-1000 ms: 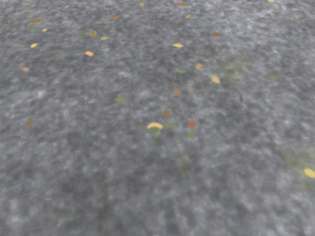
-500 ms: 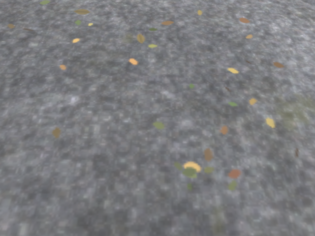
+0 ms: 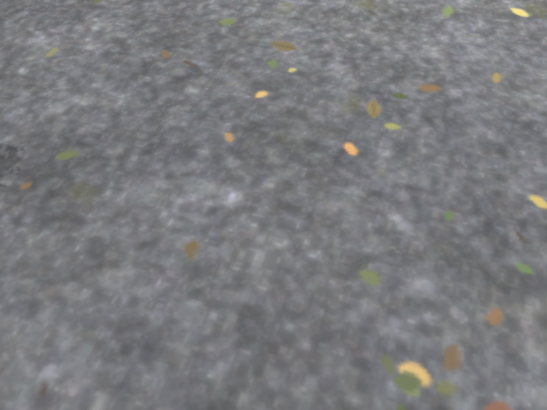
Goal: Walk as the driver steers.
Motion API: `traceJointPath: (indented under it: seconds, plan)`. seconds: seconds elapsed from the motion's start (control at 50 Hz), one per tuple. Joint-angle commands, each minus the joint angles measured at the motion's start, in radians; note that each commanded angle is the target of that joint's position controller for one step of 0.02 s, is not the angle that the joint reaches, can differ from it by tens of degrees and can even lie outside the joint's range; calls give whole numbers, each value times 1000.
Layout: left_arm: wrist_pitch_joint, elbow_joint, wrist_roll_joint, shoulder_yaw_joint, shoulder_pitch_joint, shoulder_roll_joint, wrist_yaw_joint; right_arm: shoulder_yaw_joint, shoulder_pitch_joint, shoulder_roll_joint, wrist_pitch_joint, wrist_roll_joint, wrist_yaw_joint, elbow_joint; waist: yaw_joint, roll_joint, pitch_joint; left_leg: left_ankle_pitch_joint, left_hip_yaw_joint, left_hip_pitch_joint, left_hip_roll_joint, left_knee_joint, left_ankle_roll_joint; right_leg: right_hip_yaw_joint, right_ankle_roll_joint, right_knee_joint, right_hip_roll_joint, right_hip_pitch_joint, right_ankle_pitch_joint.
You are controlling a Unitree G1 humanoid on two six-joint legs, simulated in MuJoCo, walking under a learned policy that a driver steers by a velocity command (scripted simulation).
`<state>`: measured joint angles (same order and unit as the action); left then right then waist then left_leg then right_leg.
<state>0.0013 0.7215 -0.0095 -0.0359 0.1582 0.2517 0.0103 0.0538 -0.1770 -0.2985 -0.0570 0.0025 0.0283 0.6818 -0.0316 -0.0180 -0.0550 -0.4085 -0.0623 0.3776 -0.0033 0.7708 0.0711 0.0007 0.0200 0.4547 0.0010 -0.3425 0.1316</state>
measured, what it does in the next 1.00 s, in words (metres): steps on the spot, turning right: left foot, then right foot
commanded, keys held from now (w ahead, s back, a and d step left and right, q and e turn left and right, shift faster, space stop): e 0.80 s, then no key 0.06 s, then q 0.14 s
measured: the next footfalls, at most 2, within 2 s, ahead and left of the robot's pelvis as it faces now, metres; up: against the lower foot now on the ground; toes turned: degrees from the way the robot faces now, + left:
left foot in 0.06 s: +0.05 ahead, +0.14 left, +0.00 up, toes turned -3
right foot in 0.38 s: +0.04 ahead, -0.12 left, +0.00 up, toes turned -12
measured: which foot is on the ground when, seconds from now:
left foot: up 0.00-0.04, down 0.06-0.38, up 0.40-0.84, down 0.86-1.00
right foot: down 0.00-0.08, up 0.10-0.36, down 0.38-0.88, up 0.90-1.00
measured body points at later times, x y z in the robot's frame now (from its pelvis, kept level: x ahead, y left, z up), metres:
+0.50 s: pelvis +0.01 -0.02 +0.00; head +0.05 -0.06 +0.45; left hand +0.21 +0.22 -0.08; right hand +0.10 -0.34 -0.12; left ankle +0.00 +0.13 -0.66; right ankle +0.00 -0.11 -0.74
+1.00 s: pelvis +0.03 +0.01 +0.00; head +0.06 +0.01 +0.45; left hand +0.31 +0.18 -0.10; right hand +0.02 -0.30 -0.09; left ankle +0.09 +0.10 -0.74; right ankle -0.05 -0.11 -0.70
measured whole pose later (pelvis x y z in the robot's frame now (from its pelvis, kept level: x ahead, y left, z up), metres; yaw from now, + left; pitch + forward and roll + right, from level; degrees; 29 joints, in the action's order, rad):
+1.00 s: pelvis +0.03 +0.01 +0.00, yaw -28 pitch +0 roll +0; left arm -0.05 0.67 -0.01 -0.07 0.15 0.32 0.03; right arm 0.05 -0.18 -0.26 0.03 0.02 0.00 0.75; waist 0.01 0.05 -0.04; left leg -0.22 -0.07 0.24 0.04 0.45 -0.02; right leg 0.17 -0.07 0.85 -0.09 -0.38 0.48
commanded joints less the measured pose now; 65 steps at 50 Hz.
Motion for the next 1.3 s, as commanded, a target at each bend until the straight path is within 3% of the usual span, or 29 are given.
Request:
traceJointPath:
  seconds: [0.02, 0.04, 0.06, 0.08, 0.12, 0.16, 0.24, 0.32, 0.36, 0.38, 0.4, 0.42, 0.44, 0.48, 0.64, 0.78, 0.84, 0.86, 0.88, 0.9, 0.92, 0.96, 1.04, 1.14, 1.16, 1.2, 1.22, 1.26, 1.3]
  plan:
    - [8, -47, 21, -32, -42, 153, -13, 16, -108, -51, 14, 6, -10, -10, 59, 183, 149, 207, 62, -226, 33, -320, -33, 205, 173, -103, 169, 51, -59]
    - [11, -33, 27, -31, -3, 154, -15, 23, -97, -84, 15, 11, -10, -16, 56, 164, 134, 246, 38, -292, 17, -373, -65, 215, 126, -102, 151, -7, 13]
    - [18, -34, 17, -25, 7, 140, -22, 33, -108, -140, 16, 23, -2, -29, 52, 88, 141, 291, -60, -359, -94, -375, -111, 202, 64, -52, 121, -78, 108]
    - [27, -53, 13, -17, 19, 98, -26, 54, -77, -217, 10, 29, 4, -23, 5, -131, 122, 245, -143, -274, -204, -391, -190, 73, 2, 36, 10, -108, 221]
    - [22, -51, 16, -39, -28, 156, -16, 44, 1, -148, 21, 32, 5, -40, 34, -181, 57, 129, -182, -131, -247, -466, -245, 3, -39, 216, -20, -68, 245]
    - [2, -44, 18, -52, -8, 158, -6, 46, 12, -141, 39, 21, 15, -43, 49, -207, 42, 355, -182, -165, -288, -445, -266, 8, -47, 385, -11, -142, 340]
    - [-25, -54, 31, -47, 21, 106, -12, 50, 25, -130, 47, -2, 21, -28, 43, -137, 73, 683, -99, -271, -304, -375, -279, 6, -69, 456, 31, -194, 376]
    - [-33, -79, 38, -50, 22, 114, -39, 64, 38, -156, 24, -16, 23, -15, 48, -153, 116, 695, -28, -291, -293, -313, -251, -66, -54, 236, 8, -59, 240]
    - [-36, -66, 27, -64, 79, 133, -38, 62, 27, -144, 28, -32, 21, 2, 15, -108, 126, 565, 37, -220, -255, -208, -182, -78, -9, 26, -31, 95, 38]
    - [-35, -75, 22, -86, 99, 204, -25, 56, -28, -111, 37, -14, 15, 15, 26, 61, 144, 330, 127, -84, -180, -23, -95, 90, 44, -45, 56, 242, -264]
    - [-29, -101, 8, -114, 115, 345, -17, 32, 24, -48, 44, 36, 14, -49, 24, 353, 133, -223, 165, 231, -4, 243, 15, 503, 253, -72, 338, 354, -645]
    - [-9, -98, -20, -96, 175, 289, -25, 39, 108, -82, 51, 23, 18, -59, -56, 226, 219, -325, -4, 259, 13, 418, 9, 565, 363, -92, 389, 357, -606]
    - [9, -99, -19, -86, 133, 263, -26, 47, 112, -104, 49, -1, 17, -57, -29, 156, 178, -260, -29, 284, -8, 471, -5, 477, 333, -89, 347, 336, -542]
    - [13, -109, 20, -76, 34, 225, -10, 57, 96, -120, 43, 3, 30, -29, 9, 89, 128, -103, -39, 302, -36, 412, -9, 377, 236, -85, 259, 298, -401]
    - [-21, -130, 22, -78, 20, 230, 27, 47, 95, -74, 54, -3, 17, -23, 14, 141, 135, 61, -34, 161, 20, 108, 35, 367, 210, -108, 168, 232, -195]
    - [-40, -151, 23, -85, -15, 238, 15, 53, 87, -93, 84, -14, -8, -29, 6, 177, 123, 41, -44, 19, 51, -108, 9, 508, 203, -82, 148, 170, -132]
    - [-50, -159, 36, -77, -53, 217, 19, 57, 7, -92, 100, -13, -22, -5, 52, 170, 149, 209, -14, -129, 42, -360, -26, 505, 152, -11, 109, 163, -173]
    - [-50, -154, 35, -69, -24, 189, 22, 63, -5, -115, 101, -2, -22, -2, 46, 131, 160, 316, -56, -221, -25, -425, -54, 469, 104, 35, 69, 111, -66]
    - [-46, -144, 10, -48, 42, 126, 19, 64, 11, -164, 97, 18, -19, -22, 0, -74, 184, 453, -257, -300, -220, -472, -128, 329, 40, 215, -37, 30, 223]
    - [-37, -166, 16, -59, 26, 156, 23, 59, 34, -178, 95, 52, -22, -17, -18, -246, 115, 552, -450, -224, -342, -485, -305, 213, -14, 347, -142, -104, 509]
    - [-30, -141, -1, -73, 44, 209, 28, 40, 71, -113, 103, 44, -25, -35, -7, -168, 108, 476, -460, -168, -358, -496, -359, 240, -55, 495, -86, -82, 508]
    - [-38, -91, -6, -70, 59, 175, 26, 14, 133, -58, 107, 19, -29, -32, -31, -107, 93, 335, -312, -149, -231, -487, -275, 211, -101, 501, -42, -41, 399]
    - [-22, -97, 2, -45, -31, 101, 17, 34, 66, -141, 75, -8, -23, -8, 35, -153, 62, 465, -250, -202, -129, -420, -241, 78, -135, 230, -33, 6, 327]
    - [9, -60, 28, -57, 23, 127, 15, 34, 6, -146, 46, -29, 3, -8, 19, -154, 75, -109, -357, -90, -87, -477, -221, 32, -44, -98, -49, 233, 157]
    - [19, -51, 23, -63, 84, 147, 18, 25, 24, -116, 54, -23, 3, -18, -15, -118, 97, -146, -334, 32, -63, -422, -186, 78, -3, -85, 28, 369, 167]
    - [42, -4, -3, -93, 227, 246, 6, 10, 124, -57, 82, -34, 1, -87, -81, 211, 65, -125, -37, 316, 93, -42, -93, 454, 166, -243, 278, 433, 538]
    - [55, -5, -12, -88, 197, 234, 7, 24, 152, -99, 94, -36, -4, -109, -71, 229, -26, -134, -50, 425, 21, 115, -92, 554, 219, -292, 379, 394, 519]
    - [72, -13, 7, -69, 145, 163, 22, 33, 76, -103, 100, -35, -19, -74, -26, 165, -43, -43, -70, 483, -25, 243, -91, 444, 187, -290, 335, 434, 405]
    - [74, -4, 13, -64, 152, 155, 23, 25, 91, -72, 105, -34, -37, -78, -37, 141, -53, 57, -49, 505, -54, 252, -81, 307, 156, -303, 300, 445, 214]
Keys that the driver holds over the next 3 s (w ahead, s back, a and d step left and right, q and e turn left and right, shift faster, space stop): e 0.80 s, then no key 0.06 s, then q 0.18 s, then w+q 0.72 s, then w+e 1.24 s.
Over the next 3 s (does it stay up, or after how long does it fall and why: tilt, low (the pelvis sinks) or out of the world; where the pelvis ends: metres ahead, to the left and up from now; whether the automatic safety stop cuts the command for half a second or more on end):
stays up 0.96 -0.12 0.00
